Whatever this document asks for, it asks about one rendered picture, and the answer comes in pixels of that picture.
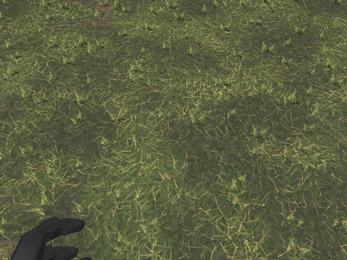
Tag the left robot hand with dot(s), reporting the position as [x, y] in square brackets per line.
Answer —
[32, 245]

